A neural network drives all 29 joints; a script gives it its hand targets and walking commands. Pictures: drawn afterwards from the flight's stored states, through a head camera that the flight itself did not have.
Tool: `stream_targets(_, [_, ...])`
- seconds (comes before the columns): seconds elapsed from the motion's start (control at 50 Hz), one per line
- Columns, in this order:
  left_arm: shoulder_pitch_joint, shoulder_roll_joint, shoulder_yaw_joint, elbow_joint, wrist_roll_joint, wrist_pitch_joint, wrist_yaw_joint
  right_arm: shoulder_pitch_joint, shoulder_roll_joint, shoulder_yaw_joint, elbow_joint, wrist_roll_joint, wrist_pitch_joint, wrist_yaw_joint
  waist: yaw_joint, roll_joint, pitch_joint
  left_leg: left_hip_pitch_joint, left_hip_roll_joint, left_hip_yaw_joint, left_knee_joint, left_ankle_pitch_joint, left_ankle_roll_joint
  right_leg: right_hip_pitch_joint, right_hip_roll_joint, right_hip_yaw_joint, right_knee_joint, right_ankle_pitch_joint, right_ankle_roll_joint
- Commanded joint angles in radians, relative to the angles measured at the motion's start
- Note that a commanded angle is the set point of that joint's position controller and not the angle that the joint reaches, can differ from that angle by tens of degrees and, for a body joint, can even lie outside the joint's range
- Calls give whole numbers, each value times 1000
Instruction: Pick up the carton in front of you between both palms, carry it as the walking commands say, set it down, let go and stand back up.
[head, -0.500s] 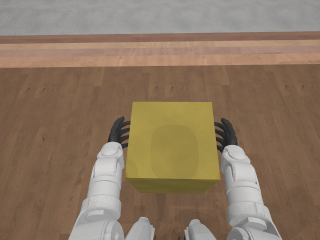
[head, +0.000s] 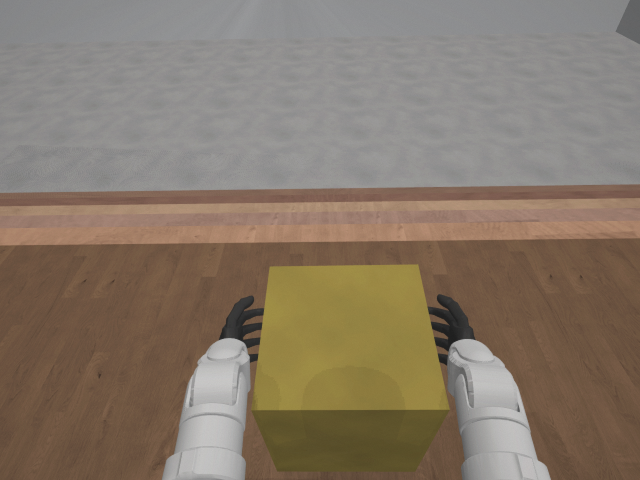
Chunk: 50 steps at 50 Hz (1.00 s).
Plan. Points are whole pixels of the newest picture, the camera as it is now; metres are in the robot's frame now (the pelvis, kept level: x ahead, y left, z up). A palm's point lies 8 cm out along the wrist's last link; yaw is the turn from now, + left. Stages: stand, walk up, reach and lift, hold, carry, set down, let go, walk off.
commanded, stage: reach and lift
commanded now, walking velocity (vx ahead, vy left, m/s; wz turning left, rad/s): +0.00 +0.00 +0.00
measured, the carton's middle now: (344, 372) +0.30 +0.00 -0.05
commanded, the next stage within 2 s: hold in 0.90 s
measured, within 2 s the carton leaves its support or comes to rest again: neither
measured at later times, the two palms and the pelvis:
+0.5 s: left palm (232, 342) +0.29 +0.15 +0.03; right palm (460, 342) +0.30 -0.15 +0.03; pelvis +0.00 +0.00 +0.00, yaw +0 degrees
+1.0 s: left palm (229, 337) +0.29 +0.15 +0.05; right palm (464, 337) +0.29 -0.15 +0.05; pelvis +0.01 +0.00 +0.01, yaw +0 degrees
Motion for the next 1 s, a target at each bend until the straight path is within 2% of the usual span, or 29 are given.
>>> stream_targets(0.0, [-544, -960, -514, 1, -214, -26, -263, -509, 972, 506, 33, 198, -7, 251, 2, -1, -119, 51, -51, 83, -72, 13, 15, 3, 47, -82, -88, 16, -7])
stream_targets(0.12, [-625, -981, -532, -9, -222, -30, -271, -582, 994, 523, 25, 205, -9, 253, -4, -3, -191, 76, -51, 86, -57, 27, 13, 31, 45, -86, -75, 32, -6])
stream_targets(0.28, [-597, -967, -525, -12, -214, -14, -265, -560, 973, 517, 17, 200, 4, 251, -4, 3, -200, 104, -54, 87, -81, 74, 5, 64, 50, -92, -93, 81, -1])
stream_targets(0.6, [-469, -950, -573, -129, -248, 23, -251, -436, 944, 559, -95, 230, 40, 246, -4, 6, -214, 180, -61, 75, -110, 257, -7, 136, 61, -84, -120, 254, 6])
stream_targets(0.86, [-456, -935, -585, -177, -260, 54, -250, -422, 937, 575, -143, 243, 72, 242, -2, 3, -188, 187, -63, 72, -122, 252, -5, 151, 60, -79, -132, 258, 7])
stream_targets(0.98, [-455, -925, -649, -269, -300, 92, -244, -418, 938, 644, -236, 283, 112, 231, -2, -1, -227, 224, -64, 67, -132, 300, -7, 199, 58, -71, -144, 318, 11])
